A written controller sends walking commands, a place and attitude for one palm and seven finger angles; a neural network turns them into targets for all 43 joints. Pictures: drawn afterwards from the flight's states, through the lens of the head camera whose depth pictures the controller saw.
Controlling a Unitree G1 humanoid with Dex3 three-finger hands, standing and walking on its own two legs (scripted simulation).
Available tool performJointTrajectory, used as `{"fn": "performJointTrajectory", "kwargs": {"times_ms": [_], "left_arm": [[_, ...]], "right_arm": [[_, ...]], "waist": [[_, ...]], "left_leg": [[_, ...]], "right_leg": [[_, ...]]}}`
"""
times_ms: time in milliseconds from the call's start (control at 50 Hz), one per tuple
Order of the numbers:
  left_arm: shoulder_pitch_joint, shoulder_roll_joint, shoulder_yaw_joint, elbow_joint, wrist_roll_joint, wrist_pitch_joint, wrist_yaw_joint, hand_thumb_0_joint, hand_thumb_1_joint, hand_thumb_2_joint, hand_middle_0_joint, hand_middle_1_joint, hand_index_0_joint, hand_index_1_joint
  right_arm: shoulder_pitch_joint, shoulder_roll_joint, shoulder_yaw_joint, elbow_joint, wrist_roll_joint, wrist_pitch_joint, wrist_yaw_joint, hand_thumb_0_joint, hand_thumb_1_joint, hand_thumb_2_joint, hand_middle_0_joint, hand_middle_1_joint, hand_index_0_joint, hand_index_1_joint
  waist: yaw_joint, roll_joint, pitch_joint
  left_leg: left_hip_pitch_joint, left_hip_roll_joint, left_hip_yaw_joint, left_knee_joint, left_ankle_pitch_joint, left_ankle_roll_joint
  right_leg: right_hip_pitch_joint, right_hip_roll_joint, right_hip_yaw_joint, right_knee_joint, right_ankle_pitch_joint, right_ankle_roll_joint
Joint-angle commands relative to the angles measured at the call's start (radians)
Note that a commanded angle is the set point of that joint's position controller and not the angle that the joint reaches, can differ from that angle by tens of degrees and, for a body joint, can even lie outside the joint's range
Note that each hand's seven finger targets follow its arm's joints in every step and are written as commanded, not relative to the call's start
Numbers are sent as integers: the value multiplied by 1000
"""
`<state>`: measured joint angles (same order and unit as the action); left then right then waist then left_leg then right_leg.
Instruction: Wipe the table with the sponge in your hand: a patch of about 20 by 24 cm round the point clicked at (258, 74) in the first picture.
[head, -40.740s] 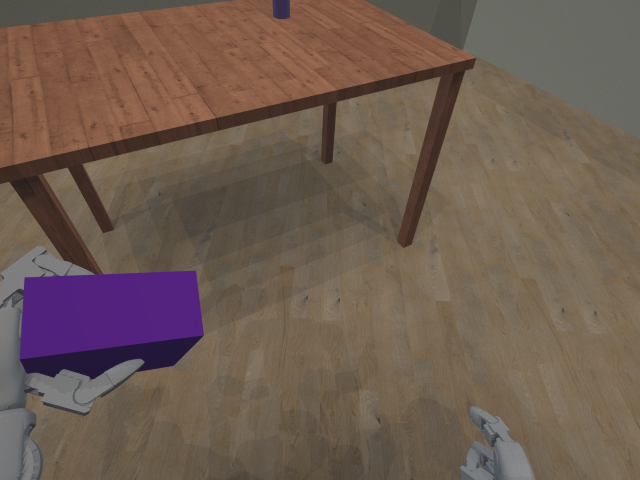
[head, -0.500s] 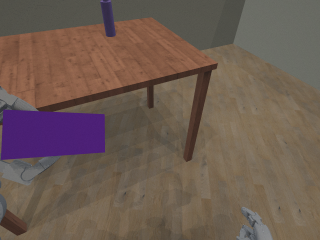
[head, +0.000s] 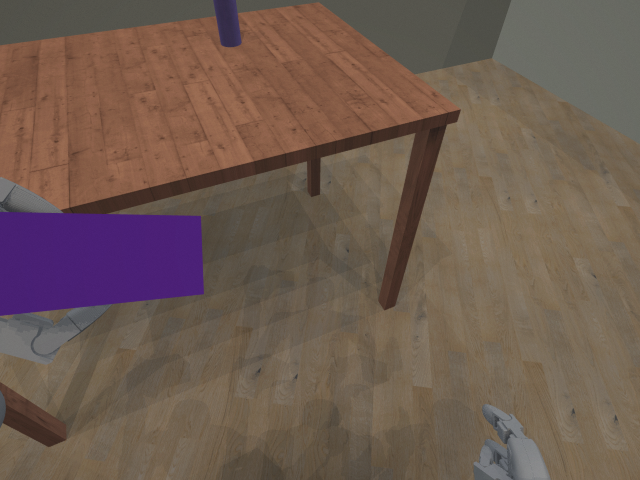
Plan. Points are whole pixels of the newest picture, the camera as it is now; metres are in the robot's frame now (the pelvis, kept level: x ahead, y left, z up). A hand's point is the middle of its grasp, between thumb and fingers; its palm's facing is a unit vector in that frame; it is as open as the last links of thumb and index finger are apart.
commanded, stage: stop stepping back and stand still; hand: left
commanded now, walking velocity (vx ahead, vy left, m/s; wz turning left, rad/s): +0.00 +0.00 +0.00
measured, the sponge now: (125, 259) +0.25 +0.19 +0.22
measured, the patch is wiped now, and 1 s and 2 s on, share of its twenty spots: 1.00 1.00 1.00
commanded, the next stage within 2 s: stand and wait in 0.70 s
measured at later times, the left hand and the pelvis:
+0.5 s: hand out of the picture +0.22 +0.26 +0.25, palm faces +0.48 -0.81 -0.35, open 10.0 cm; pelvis +0.00 +0.03 +0.01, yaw -1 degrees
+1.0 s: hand (9, 268) +0.22 +0.25 +0.24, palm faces +0.45 -0.81 -0.38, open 10.0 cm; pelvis -0.01 +0.02 +0.01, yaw -1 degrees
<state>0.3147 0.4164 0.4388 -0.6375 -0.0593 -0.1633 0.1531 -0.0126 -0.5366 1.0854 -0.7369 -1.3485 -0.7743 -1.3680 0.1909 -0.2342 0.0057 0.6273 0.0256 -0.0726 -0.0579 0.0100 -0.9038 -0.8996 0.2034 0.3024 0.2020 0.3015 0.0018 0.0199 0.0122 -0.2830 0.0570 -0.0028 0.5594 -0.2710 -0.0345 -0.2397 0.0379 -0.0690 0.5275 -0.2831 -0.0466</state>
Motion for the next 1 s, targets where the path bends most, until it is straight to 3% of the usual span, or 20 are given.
{"fn": "performJointTrajectory", "kwargs": {"times_ms": [0, 80, 180, 340, 500, 560, 600, 700, 740, 820, 980], "left_arm": [[-119, 197, 130, -129, -8, -41, 21, 0, 100, 1300, -1200, -1600, -1200, -1600], [-50, 192, 130, -142, -12, -37, 7, 0, 100, 1300, -1200, -1600, -1200, -1600], [-24, 199, 134, -226, -14, -44, 5, 0, 100, 1300, -1200, -1600, -1200, -1600], [-59, 195, 129, -214, -14, -44, 17, 0, 100, 1300, -1200, -1600, -1200, -1600], [-115, 159, 82, -147, -10, -34, 13, 0, 100, 1300, -1200, -1600, -1200, -1600], [-100, 159, 78, -169, -8, -38, 13, 0, 100, 1300, -1200, -1600, -1200, -1600], [-95, 170, 88, -184, -7, -42, 16, 0, 100, 1300, -1200, -1600, -1200, -1600], [-69, 187, 117, -180, -8, -51, 22, 0, 100, 1300, -1200, -1600, -1200, -1600], [-54, 181, 115, -163, -10, -49, 21, 0, 100, 1300, -1200, -1600, -1200, -1600], [-59, 175, 112, -155, -12, -49, 22, 0, 100, 1300, -1200, -1600, -1200, -1600], [-56, 178, 109, -153, -10, -45, 20, 0, 100, 1300, -1200, -1600, -1200, -1600]], "right_arm": [[-112, -103, -39, -166, 3, -52, 0, 0, -900, -900, 200, 300, 200, 300], [-128, -98, -36, -188, 3, -39, 11, 0, -900, -900, 200, 300, 200, 300], [-147, -97, -29, -206, -2, -30, 15, 0, -900, -900, 200, 300, 200, 300], [-146, -96, -25, -196, -8, -36, 3, 0, -900, -900, 200, 300, 200, 300], [-154, -95, -22, -187, -7, -32, 1, 0, -900, -900, 200, 300, 200, 300], [-163, -91, -17, -191, -10, -32, 1, 0, -900, -900, 200, 300, 200, 300], [-164, -90, -16, -192, -13, -33, 1, 0, -900, -900, 200, 300, 200, 300], [-155, -91, -22, -186, -14, -34, -1, 0, -900, -900, 200, 300, 200, 300], [-154, -93, -24, -188, -13, -35, -1, 0, -900, -900, 200, 300, 200, 300], [-146, -95, -31, -182, -7, -37, 0, 0, -900, -900, 200, 300, 200, 300], [-146, -99, -32, -183, -7, -42, -1, 0, -900, -900, 200, 300, 200, 300]], "waist": [[-15, 14, -174], [-15, 2, -194], [-6, 75, -177], [-8, 106, -189], [-9, 39, -135], [-5, 83, -127], [-3, 66, -130], [-4, 48, -139], [-7, 65, -139], [-9, 30, -148], [-7, 22, -131]], "left_leg": [[60, 51, -62, -38, 286, 67], [84, 51, -45, -35, 397, 59], [81, 69, -69, -96, 392, 63], [117, 73, -73, -132, 346, 60], [67, 58, -66, -164, 111, 58], [46, 60, -77, -192, 72, 59], [34, 59, -79, -200, 47, 60], [31, 49, -68, -175, 57, 57], [43, 49, -68, -173, 72, 56], [54, 45, -55, -146, 95, 54], [52, 47, -60, -146, 105, 56]], "right_leg": [[111, -120, 153, -87, 336, 28], [140, -123, 126, -70, 472, 33], [114, -92, 102, -70, 368, 37], [95, -79, 98, -85, 307, 36], [72, -86, 118, -153, 196, 34], [67, -82, 110, -145, 154, 33], [70, -78, 107, -147, 137, 34], [71, -91, 128, -167, 130, 28], [59, -94, 130, -167, 135, 26], [63, -100, 138, -176, 151, 30], [49, -100, 134, -175, 146, 32]]}}
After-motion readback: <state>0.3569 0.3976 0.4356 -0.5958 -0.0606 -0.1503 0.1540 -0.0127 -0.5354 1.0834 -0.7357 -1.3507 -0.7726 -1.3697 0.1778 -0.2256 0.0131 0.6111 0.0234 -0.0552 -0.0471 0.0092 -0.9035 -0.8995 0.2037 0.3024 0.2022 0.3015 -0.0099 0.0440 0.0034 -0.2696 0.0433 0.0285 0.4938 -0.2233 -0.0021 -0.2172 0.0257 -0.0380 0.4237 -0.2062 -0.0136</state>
